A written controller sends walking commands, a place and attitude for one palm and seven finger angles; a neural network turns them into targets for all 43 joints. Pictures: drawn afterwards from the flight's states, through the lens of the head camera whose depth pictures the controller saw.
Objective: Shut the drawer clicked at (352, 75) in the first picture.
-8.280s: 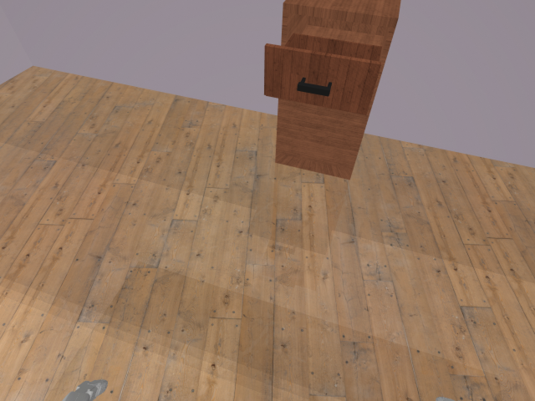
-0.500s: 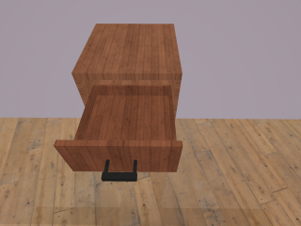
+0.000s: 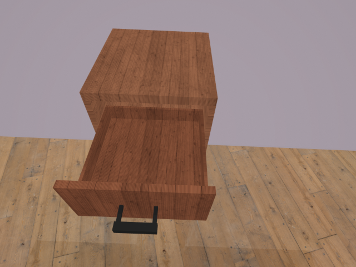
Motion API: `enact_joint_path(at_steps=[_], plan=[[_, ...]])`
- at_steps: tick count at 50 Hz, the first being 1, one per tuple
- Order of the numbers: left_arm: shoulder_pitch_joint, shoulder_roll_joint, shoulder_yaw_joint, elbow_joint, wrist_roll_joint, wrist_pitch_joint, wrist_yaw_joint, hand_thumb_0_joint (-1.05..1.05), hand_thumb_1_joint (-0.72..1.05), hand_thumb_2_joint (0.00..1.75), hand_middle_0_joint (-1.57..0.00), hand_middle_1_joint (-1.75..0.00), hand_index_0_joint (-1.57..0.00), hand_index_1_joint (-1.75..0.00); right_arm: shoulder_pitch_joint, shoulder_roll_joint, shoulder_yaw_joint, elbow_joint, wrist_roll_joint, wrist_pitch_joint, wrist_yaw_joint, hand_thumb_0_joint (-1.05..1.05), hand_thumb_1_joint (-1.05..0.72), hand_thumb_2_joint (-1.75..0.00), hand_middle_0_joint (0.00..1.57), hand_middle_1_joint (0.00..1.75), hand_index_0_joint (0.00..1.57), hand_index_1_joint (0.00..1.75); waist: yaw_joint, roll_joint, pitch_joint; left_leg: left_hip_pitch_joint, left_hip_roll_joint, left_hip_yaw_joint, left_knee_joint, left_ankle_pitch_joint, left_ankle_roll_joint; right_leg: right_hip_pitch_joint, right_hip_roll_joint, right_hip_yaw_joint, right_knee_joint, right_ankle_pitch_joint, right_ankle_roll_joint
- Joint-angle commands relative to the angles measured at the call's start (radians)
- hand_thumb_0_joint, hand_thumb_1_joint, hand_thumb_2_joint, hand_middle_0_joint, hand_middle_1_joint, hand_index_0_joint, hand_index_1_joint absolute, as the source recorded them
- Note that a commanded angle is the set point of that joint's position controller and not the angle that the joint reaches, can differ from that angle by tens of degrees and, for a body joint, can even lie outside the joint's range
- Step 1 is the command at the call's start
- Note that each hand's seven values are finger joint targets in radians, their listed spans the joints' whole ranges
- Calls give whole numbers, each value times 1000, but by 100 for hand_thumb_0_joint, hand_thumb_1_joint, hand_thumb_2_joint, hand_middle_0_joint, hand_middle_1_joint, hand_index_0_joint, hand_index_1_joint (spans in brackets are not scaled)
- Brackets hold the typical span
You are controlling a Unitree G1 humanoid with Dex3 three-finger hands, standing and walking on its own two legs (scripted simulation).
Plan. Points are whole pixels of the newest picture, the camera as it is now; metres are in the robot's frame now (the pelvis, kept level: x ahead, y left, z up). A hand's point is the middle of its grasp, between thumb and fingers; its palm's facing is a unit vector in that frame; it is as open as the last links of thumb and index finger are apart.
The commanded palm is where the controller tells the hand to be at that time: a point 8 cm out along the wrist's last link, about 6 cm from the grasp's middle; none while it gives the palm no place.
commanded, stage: come to a stop and stand still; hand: left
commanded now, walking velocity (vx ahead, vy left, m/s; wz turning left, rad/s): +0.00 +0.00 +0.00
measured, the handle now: (136, 218) +0.25 +0.12 -0.08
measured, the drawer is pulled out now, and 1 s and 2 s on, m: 0.30 0.30 0.30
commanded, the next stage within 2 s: look again from close up in 0.44 s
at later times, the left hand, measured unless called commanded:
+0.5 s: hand out of the picture +0.05 +0.15 -0.17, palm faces -0.01 -0.98 -0.22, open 7.3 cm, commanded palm none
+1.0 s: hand out of the picture +0.01 +0.12 -0.17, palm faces +0.00 -0.98 -0.20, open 7.3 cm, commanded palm none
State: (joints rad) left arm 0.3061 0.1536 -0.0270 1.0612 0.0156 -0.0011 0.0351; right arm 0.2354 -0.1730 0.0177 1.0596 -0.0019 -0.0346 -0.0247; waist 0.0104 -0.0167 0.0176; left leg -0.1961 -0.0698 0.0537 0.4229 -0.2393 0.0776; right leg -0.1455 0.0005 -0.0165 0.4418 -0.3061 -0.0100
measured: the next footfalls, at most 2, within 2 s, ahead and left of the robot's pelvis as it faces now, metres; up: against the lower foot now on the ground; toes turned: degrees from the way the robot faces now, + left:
none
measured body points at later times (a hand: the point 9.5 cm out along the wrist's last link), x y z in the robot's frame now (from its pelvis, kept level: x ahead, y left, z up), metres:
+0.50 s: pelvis +0.02 -0.03 +0.00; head +0.04 -0.03 +0.45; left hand +0.05 +0.20 -0.15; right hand +0.02 -0.25 -0.16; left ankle -0.01 +0.07 -0.74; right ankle -0.05 -0.11 -0.74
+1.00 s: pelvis +0.02 -0.05 +0.00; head +0.03 -0.05 +0.45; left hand +0.01 +0.17 -0.16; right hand +0.02 -0.27 -0.16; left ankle -0.01 +0.07 -0.74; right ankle -0.05 -0.11 -0.74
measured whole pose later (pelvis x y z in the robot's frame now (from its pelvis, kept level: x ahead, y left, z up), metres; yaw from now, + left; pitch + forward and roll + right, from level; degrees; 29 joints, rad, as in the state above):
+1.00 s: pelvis +0.02 -0.05 +0.00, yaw +0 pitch +0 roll +1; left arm 0.31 0.16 -0.03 1.08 0.00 -0.01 0.04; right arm 0.25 -0.16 0.03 1.14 0.00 -0.03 -0.03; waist 0.00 -0.02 0.03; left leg -0.14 -0.01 0.04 0.39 -0.25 0.00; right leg -0.08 0.07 -0.03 0.38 -0.30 -0.08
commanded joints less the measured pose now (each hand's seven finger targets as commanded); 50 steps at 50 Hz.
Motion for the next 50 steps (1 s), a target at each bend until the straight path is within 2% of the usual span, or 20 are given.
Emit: enact_joint_path(at_steps=[1, 6, 10, 13, 17, 22, 30, 37, 44, 50], plan=[[44, 121, 29, -42, -5, -17, 14, 0, 90, 90, -20, -30, -20, -30, 77, -107, -22, -13, -4, -9, -10, 0, -90, -90, 20, 30, 20, 30, -13, 28, -8, 92, 172, -156, -34, 386, -13, -42, -96, 96, -48, 280, -34], [32, 123, 28, -42, -8, -16, 14, 0, 90, 90, -20, -30, -20, -30, 69, -102, -20, -1, -5, -7, -11, 0, -90, -90, 20, 30, 20, 30, -9, 24, 17, 81, 172, -154, -46, 361, -15, -32, -100, 99, -59, 285, -35], [25, 125, 28, -49, -9, -19, 15, 0, 90, 90, -20, -30, -20, -30, 67, -104, -19, 8, -6, -6, -10, 0, -90, -90, 20, 30, 20, 30, -10, -3, 2, 89, 171, -148, -45, 339, -19, -12, -107, 106, -68, 316, -38], [15, 131, 31, -54, -10, -20, 15, 0, 90, 90, -20, -30, -20, -30, 73, -106, -18, 16, -5, -9, -10, 0, -90, -90, 20, 30, 20, 30, -10, 0, -18, 97, 172, -149, -45, 372, -21, 10, -107, 103, -64, 345, -39], [11, 137, 31, -55, -12, -20, 15, 0, 90, 90, -20, -30, -20, -30, 75, -102, -17, 27, -4, -9, -9, 0, -90, -90, 20, 30, 20, 30, -6, 7, -17, 93, 170, -147, -52, 351, -23, 22, -110, 104, -72, 339, -40], [9, 134, 30, -51, -13, -19, 14, 0, 90, 90, -20, -30, -20, -30, 77, -98, -15, 40, -4, -6, -10, 0, -90, -90, 20, 30, 20, 30, -6, 15, 11, 87, 170, -141, -60, 316, -26, 10, -108, 110, -86, 325, -43], [25, 126, 27, -39, -14, -22, 15, 0, 90, 90, -20, -30, -20, -30, 90, -91, -11, 54, -2, -8, -12, 0, -90, -90, 20, 30, 20, 30, -8, 5, 0, 99, 172, -132, -59, 307, -28, 18, -111, 114, -96, 346, -45], [35, 118, 25, -30, -14, -23, 15, 0, 90, 90, -20, -30, -20, -30, 93, -84, -10, 61, -2, -3, -12, 0, -90, -90, 20, 30, 20, 30, -10, 0, 26, 85, 172, -125, -62, 262, -32, 7, -110, 120, -107, 345, -46], [58, 114, 23, -23, -15, -27, 17, 0, 90, 90, -20, -30, -20, -30, 91, -79, -10, 63, -1, -3, -14, 0, -90, -90, 20, 30, 20, 30, -10, 6, 4, 97, 173, -112, -48, 268, -36, 16, -115, 128, -112, 407, -41], [66, 113, 22, -19, -15, -28, 19, 0, 90, 90, -20, -30, -20, -30, 88, -72, -9, 65, 0, -1, -14, 0, -90, -90, 20, 30, 20, 30, -9, -5, 20, 83, 172, -104, -46, 239, -40, 13, -114, 132, -122, 422, -32]])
